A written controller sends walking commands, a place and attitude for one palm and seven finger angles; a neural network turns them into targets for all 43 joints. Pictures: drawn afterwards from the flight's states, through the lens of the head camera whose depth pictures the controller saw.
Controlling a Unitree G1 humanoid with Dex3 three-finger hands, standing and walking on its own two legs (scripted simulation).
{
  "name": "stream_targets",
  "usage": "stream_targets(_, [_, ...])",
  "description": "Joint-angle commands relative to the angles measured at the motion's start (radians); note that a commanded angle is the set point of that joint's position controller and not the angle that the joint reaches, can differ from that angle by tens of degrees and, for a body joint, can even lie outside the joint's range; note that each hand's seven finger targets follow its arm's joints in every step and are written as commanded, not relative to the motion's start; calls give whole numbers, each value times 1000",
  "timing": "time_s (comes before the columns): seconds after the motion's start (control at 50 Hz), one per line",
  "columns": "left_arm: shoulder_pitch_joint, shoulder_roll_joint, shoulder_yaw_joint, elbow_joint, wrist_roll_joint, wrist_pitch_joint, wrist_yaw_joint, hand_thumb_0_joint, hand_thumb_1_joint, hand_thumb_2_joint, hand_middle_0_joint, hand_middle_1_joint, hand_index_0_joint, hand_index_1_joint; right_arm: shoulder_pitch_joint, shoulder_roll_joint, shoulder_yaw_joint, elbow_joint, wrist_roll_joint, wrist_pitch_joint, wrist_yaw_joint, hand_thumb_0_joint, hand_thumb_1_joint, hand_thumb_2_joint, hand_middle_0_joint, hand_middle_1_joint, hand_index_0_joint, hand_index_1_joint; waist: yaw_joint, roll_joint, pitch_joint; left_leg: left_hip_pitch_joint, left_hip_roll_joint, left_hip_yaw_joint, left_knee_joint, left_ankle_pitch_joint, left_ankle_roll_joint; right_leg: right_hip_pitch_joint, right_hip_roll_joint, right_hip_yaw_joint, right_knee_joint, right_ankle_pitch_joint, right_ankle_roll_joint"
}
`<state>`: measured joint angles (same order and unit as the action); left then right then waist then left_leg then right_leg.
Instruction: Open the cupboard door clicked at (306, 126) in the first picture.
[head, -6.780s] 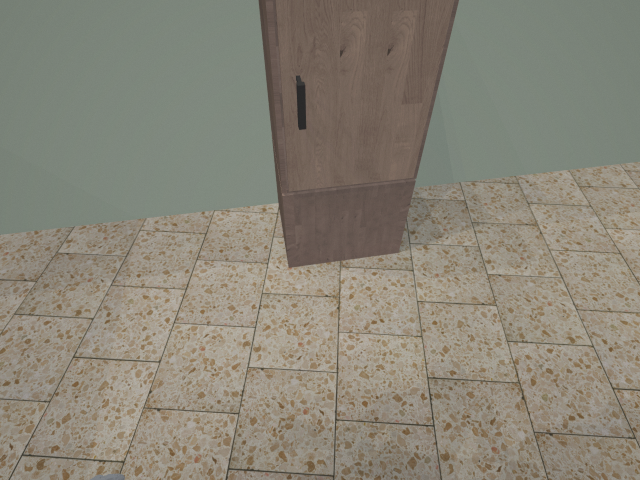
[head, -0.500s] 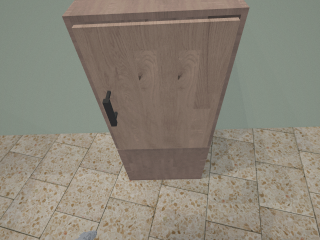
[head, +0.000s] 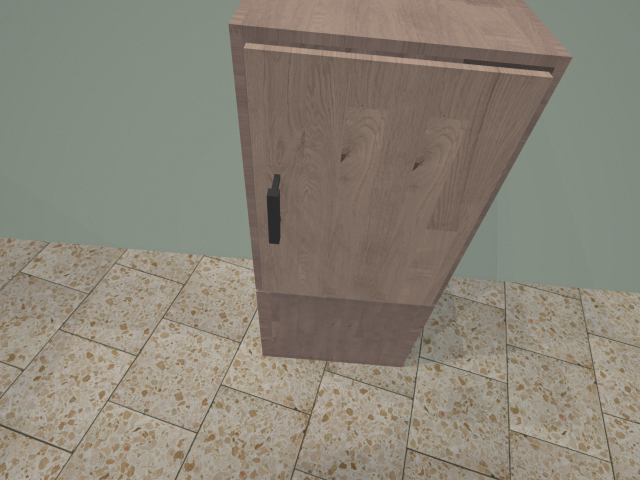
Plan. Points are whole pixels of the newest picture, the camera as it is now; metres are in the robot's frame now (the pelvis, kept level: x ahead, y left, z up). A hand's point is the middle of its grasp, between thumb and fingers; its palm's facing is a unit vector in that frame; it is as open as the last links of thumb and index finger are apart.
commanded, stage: come to a stop and stand still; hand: left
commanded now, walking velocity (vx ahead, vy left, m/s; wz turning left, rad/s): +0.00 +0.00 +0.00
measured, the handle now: (275, 209) +0.56 +0.13 -0.03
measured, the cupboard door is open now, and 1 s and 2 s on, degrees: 0 0 0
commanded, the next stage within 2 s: look again from close up in 0.72 s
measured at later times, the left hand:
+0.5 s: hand out of the picture -0.04 +0.15 -0.17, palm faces +0.01 -0.99 -0.16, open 7.3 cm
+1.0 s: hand out of the picture -0.04 +0.16 -0.18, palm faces +0.02 -0.98 -0.20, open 7.4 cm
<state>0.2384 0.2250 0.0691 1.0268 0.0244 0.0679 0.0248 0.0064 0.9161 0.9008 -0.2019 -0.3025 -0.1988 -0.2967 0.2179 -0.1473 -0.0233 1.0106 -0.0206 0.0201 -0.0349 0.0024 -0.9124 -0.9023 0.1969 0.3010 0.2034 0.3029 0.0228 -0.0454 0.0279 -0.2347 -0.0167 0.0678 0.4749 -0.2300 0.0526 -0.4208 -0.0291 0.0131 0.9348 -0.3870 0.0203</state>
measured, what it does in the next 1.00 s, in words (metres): steps on the spot: right foot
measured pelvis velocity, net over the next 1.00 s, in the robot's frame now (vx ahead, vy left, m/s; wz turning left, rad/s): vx -0.03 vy -0.01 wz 0.01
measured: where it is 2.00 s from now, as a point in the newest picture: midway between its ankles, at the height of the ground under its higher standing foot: outside the picture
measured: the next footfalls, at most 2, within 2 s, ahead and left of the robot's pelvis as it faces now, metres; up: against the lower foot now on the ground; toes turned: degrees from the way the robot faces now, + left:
right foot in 0.16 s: -0.01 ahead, -0.12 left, +0.00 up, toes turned -3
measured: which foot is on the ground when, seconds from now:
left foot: down 0.00-1.00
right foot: up 0.00-0.14, down 0.16-1.00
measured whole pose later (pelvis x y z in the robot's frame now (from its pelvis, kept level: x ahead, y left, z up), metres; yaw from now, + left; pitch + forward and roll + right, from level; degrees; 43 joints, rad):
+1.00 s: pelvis -0.03 -0.01 -0.01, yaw +1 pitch -1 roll -1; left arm 0.35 0.14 0.00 1.05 0.02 0.00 0.05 0.01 0.91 0.90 -0.20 -0.30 -0.20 -0.30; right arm 0.32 -0.16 -0.02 1.02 -0.02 -0.01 -0.02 0.00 -0.90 -0.90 0.20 0.30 0.20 0.30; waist -0.02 0.02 0.00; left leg -0.33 0.00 0.05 0.56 -0.22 0.04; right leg -0.20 0.00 -0.07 0.54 -0.33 -0.01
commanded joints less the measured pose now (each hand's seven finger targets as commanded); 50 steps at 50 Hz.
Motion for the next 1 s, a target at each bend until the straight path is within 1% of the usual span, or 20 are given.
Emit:
stream_targets(0.0, [26, 14, -22, -30, -2, -34, 0, 0, 900, 900, -200, -300, -200, -300, 23, -138, -34, -28, 5, -27, -6, 0, -900, -900, 200, 300, 200, 300, -26, 131, -11, 105, 256, -219, -236, 151, 117, 18, -24, -21, -156, -47, 12])
stream_targets(0.02, [18, 3, -31, -28, -5, -38, 2, 0, 900, 900, -200, -300, -200, -300, 50, -145, -35, -16, 5, -30, -7, 0, -900, -900, 200, 300, 200, 300, -40, 145, -31, 142, 266, -236, -224, 219, 123, 49, -27, -24, -230, -67, 13])
stream_targets(0.06, [55, -1, -38, -5, -10, -45, 7, 0, 900, 900, -200, -300, -200, -300, 67, -152, -34, 10, 9, -31, -5, 0, -900, -900, 200, 300, 200, 300, -34, 147, -62, 177, 258, -230, -191, 314, 112, 120, -23, -31, -376, -20, 8])
stream_targets(0.1, [126, 10, -43, 42, -11, -61, 14, 0, 900, 900, -200, -300, -200, -300, 59, -132, -29, 27, 20, -36, -2, 0, -900, -900, 200, 300, 200, 300, -6, 109, -80, 142, 207, -187, -124, 332, 58, 254, -37, -21, -610, 193, 1])
stream_targets(0.12, [133, 30, -45, 57, -11, -72, 19, 0, 900, 900, -200, -300, -200, -300, 67, -103, -24, 31, 27, -40, 1, 0, -900, -900, 200, 300, 200, 300, -24, 51, -72, 90, 163, -150, -98, 271, 9, 305, -90, 49, -636, 296, -21])
stream_targets(0.14, [113, 41, -50, 61, -13, -77, 21, 0, 900, 900, -200, -300, -200, -300, 64, -87, -17, 34, 30, -40, 5, 0, -900, -900, 200, 300, 200, 300, -38, 26, -37, 80, 128, -124, -119, 190, -22, 270, -135, 74, -618, 343, -45])
stream_targets(0.16, [112, 35, -53, 65, -12, -77, 19, 0, 900, 900, -200, -300, -200, -300, 60, -87, -14, 40, 24, -38, 8, 0, -900, -900, 200, 300, 200, 300, -39, 36, -34, 114, 112, -112, -125, 216, -29, 237, -131, 67, -599, 355, -52])
stream_targets(0.18, [102, 32, -51, 72, -12, -85, 19, 0, 900, 900, -200, -300, -200, -300, 64, -86, -14, 54, 18, -35, 7, 0, -900, -900, 200, 300, 200, 300, -43, -78, -33, 128, 117, -101, -115, 209, -31, 222, -110, 68, -596, 360, -51])
stream_targets(0.2, [95, 22, -56, 73, -14, -85, 19, 0, 900, 900, -200, -300, -200, -300, 71, -95, -15, 62, 19, -34, 7, 0, -900, -900, 200, 300, 200, 300, -43, -97, -17, 134, 118, -98, -121, 171, -28, 201, -111, 60, -609, 307, -48])
stream_targets(0.28, [101, 5, -59, 78, -14, -72, 18, 0, 900, 900, -200, -300, -200, -300, 81, -94, -6, 93, 16, -27, 8, 0, -900, -900, 200, 300, 200, 300, -40, 1, 79, 92, 115, -115, -185, -9, -28, 125, -85, 61, -643, 73, -42])
stream_targets(0.36, [120, -4, -56, 87, -13, -67, 19, 0, 900, 900, -200, -300, -200, -300, 104, -86, -4, 107, 12, -24, 6, 0, -900, -900, 200, 300, 200, 300, -31, 50, 104, 36, 117, -134, -215, -103, -28, 129, -74, 50, -639, 30, -40])
stream_targets(0.5, [149, -26, -52, 90, -11, -66, 19, 0, 900, 900, -200, -300, -200, -300, 152, -64, -6, 119, 10, -24, 2, 0, -900, -900, 200, 300, 200, 300, -24, 53, 103, -8, 122, -155, -228, -158, -24, 138, -61, 37, -626, 16, -43])
stream_targets(0.78, [174, -51, -56, 100, -15, -81, 22, 0, 900, 900, -200, -300, -200, -300, 191, -29, -3, 136, 11, -32, -1, 0, -900, -900, 200, 300, 200, 300, -33, 16, 71, 41, 114, -122, -166, -23, -27, 115, -73, 57, -634, 55, -51])
stream_targets(0.8, [125, 143, -67, 5, 7, -106, 18, 0, 900, 900, -200, -300, -200, -300, 123, -182, -6, 6, 3, -37, 23, 0, -900, -900, 200, 300, 200, 300, -58, 14, 179, -35, 70, -120, -107, -24, -43, 96, -44, 9, -612, 39, -62])
stream_targets(0.82, [126, 72, -40, 1, 1, -107, 24, 0, 900, 900, -200, -300, -200, -300, 90, -157, -27, -18, -7, -52, 15, 0, -900, -900, 200, 300, 200, 300, -29, 31, 44, -38, 97, -126, -43, -71, -32, 91, -89, 59, -572, -31, -70])
stream_targets(0.84, [122, 67, -48, -12, 1, -112, 25, 0, 900, 900, -200, -300, -200, -300, 111, -134, -25, -24, -7, -55, 9, 0, -900, -900, 200, 300, 200, 300, -50, 39, -43, -8, 85, -127, 15, -7, -27, 123, -108, 83, -583, 26, -84])
stream_targets(0.86, [120, 47, -44, -22, 0, -112, 25, 0, 900, 900, -200, -300, -200, -300, 130, -107, -24, -29, -5, -51, 8, 0, -900, -900, 200, 300, 200, 300, -58, 31, -60, 1, 82, -113, 41, 2, -28, 102, -122, 96, -592, 12, -92])
stream_targets(0.9, [124, 23, -49, -42, -2, -103, 28, 0, 900, 900, -200, -300, -200, -300, 159, -71, -11, -41, -7, -42, 11, 0, -900, -900, 200, 300, 200, 300, -64, -11, -39, -17, 78, -100, 54, 20, -21, 100, -115, 90, -586, 39, -95])
stream_targets(0.92, [118, 25, -48, -47, -2, -99, 30, 0, 900, 900, -200, -300, -200, -300, 150, -68, -12, -43, -5, -38, 12, 0, -900, -900, 200, 300, 200, 300, -59, -10, 20, -46, 78, -95, 49, 25, -21, 84, -107, 81, -577, 47, -92])
stream_targets(0.98, [133, 45, -41, -72, -2, -97, 31, 0, 900, 900, -200, -300, -200, -300, 124, -111, -18, -64, 2, -45, 11, 0, -900, -900, 200, 300, 200, 300, -39, 40, 33, -50, 102, -114, 9, 132, -5, 134, -70, 50, -511, 193, -84])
